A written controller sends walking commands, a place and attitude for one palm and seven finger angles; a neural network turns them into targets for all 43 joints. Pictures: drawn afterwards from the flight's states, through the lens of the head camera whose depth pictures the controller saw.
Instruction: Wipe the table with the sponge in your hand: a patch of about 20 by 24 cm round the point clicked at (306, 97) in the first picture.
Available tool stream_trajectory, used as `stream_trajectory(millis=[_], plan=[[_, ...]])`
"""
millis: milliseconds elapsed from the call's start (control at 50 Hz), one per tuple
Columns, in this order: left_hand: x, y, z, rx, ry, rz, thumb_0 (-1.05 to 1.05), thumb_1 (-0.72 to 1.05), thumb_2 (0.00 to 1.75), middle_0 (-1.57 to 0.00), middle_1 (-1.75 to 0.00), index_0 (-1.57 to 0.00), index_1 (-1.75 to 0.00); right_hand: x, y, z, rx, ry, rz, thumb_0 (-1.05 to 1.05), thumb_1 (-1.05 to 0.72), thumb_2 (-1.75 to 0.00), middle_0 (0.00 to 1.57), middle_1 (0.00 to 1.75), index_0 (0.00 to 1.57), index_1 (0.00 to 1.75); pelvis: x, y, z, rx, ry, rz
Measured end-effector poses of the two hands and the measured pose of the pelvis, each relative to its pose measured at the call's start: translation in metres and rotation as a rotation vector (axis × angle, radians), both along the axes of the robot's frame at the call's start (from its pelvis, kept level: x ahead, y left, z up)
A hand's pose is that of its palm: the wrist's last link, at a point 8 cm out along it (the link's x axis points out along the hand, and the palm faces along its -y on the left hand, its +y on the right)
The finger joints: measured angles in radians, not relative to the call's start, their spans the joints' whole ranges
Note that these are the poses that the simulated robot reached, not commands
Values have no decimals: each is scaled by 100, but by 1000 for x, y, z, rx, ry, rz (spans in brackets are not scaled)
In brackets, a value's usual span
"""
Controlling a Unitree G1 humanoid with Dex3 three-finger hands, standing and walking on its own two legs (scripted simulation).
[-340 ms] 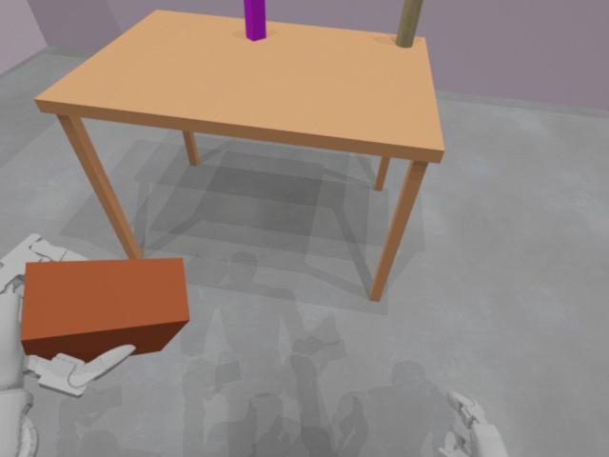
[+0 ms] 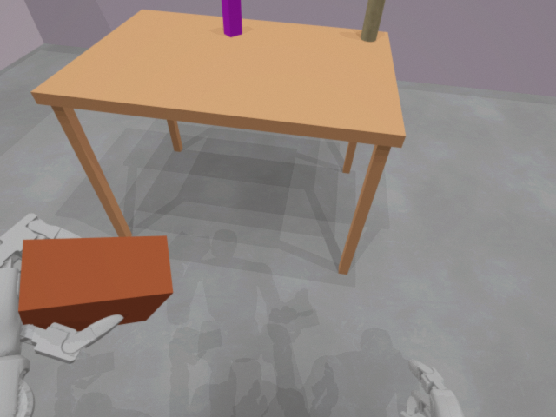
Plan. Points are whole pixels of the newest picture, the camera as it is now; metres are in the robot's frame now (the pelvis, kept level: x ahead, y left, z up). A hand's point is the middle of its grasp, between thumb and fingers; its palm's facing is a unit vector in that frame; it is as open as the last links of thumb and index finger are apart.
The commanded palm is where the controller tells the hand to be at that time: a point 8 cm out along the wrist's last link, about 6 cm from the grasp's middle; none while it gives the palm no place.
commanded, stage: look at it before walking up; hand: left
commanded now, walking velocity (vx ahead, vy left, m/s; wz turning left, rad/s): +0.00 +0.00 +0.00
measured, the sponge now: (117, 285) +0.23 +0.20 +0.13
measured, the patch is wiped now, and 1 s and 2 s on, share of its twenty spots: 0.00 0.00 0.00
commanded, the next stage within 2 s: walk to a spot facing it in 0.06 s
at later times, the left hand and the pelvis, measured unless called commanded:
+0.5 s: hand (44, 310) +0.19 +0.26 +0.15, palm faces +0.43 -0.79 -0.44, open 10.5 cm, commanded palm +0.13 +0.29 +0.18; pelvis -0.01 +0.00 -0.01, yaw +5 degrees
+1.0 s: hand out of the picture +0.08 +0.30 +0.16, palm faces +0.73 -0.59 -0.35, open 10.5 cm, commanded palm +0.02 +0.31 +0.18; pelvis -0.02 -0.01 -0.02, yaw +23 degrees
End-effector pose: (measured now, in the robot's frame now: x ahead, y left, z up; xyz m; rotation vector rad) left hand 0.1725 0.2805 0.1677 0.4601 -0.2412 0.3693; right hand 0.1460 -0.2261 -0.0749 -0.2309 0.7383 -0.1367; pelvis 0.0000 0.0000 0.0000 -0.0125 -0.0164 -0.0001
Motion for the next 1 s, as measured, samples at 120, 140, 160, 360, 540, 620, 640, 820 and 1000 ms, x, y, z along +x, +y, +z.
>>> stream_trajectory(millis=[120, 140, 160, 360, 540, 620, 640, 820, 1000], plan=[[-1, -3, 1, 1, 2, 0, -1, -52, 99, -69, -135, -69, -135, 2, -3, -1, 3, -4, 1, 1, -90, -90, 21, 30, 20, 30, 0, -2, 0, 0, 1, -1], [-1, -4, 0, 0, 4, 1, -1, -52, 99, -69, -135, -69, -135, 2, -3, -1, 4, -4, 1, 1, -90, -90, 21, 30, 20, 30, 1, -3, 0, 0, 1, -1], [-1, -4, 0, -1, 5, 1, -1, -52, 99, -69, -135, -69, -135, 2, -4, -1, 3, -5, 0, 1, -90, -90, 21, 30, 20, 30, 1, -3, 0, 0, 1, -2], [-5, -1, -2, 7, 7, 6, -1, -52, 99, -69, -135, -69, -135, 2, -8, -3, -14, 14, 10, 1, -90, -90, 21, 30, 20, 30, -3, -2, -4, -6, 11, 44], [-34, 13, 0, 69, 18, 68, -1, -52, 99, -69, -135, -69, -135, 6, 5, -13, -14, 41, 69, 1, -90, -90, 21, 30, 20, 30, -10, -4, -11, 0, 22, 99], [-50, 6, 2, 64, 19, 113, -1, -52, 99, -69, -135, -69, -135, 12, 12, -18, 17, 41, 135, 1, -90, -90, 21, 30, 20, 30, -15, -15, -11, -10, 15, 139], [-55, 3, 3, 61, 20, 122, -1, -52, 99, -69, -135, -69, -135, 13, 13, -19, 26, 40, 153, 1, -90, -90, 21, 30, 20, 30, -16, -18, -11, -15, 12, 150], [-101, -2, 10, 37, -9, 224, -1, -52, 99, -69, -135, -69, -135, 32, 9, -12, -25, 69, 259, 1, -90, -90, 21, 30, 20, 30, -17, -26, -4, 26, 6, 290], [-150, 40, 2, 34, -107, 405, -1, -52, 99, -69, -135, -69, -135, 67, 44, 0, -98, -46, 364, 1, -90, -90, 20, 30, 20, 30, -23, -7, -18, 42, -10, 396]])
